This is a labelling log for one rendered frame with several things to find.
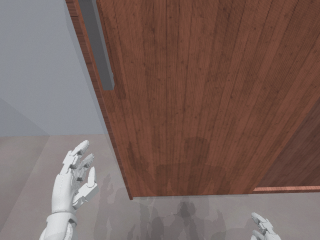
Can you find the robot left hand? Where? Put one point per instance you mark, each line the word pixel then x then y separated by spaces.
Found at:
pixel 67 182

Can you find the handle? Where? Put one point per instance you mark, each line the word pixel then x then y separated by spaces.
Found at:
pixel 95 34

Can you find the wardrobe door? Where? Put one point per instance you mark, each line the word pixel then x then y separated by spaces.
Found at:
pixel 206 93
pixel 298 164

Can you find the robot left forearm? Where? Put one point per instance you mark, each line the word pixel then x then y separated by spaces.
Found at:
pixel 60 226

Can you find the robot right hand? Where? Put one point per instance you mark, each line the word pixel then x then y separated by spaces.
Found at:
pixel 265 228

